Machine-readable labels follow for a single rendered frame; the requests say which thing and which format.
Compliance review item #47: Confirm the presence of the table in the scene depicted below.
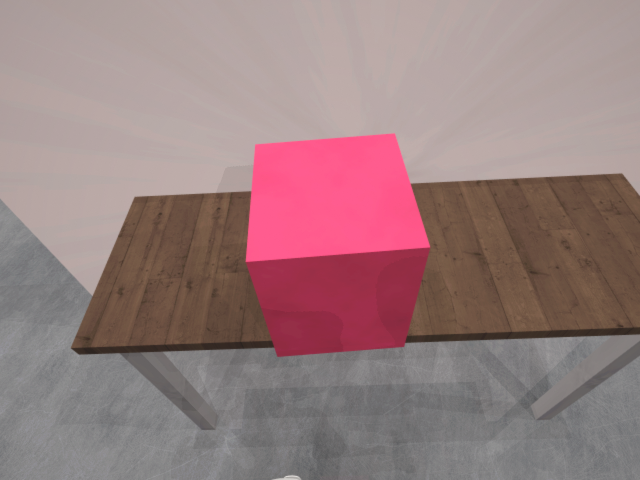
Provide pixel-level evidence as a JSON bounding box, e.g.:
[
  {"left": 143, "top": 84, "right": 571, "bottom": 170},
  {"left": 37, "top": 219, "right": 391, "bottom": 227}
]
[{"left": 71, "top": 173, "right": 640, "bottom": 430}]

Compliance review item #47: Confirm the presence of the carton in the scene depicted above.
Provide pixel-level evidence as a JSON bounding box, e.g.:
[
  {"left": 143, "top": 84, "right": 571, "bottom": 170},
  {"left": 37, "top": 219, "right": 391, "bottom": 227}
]
[{"left": 246, "top": 133, "right": 430, "bottom": 357}]

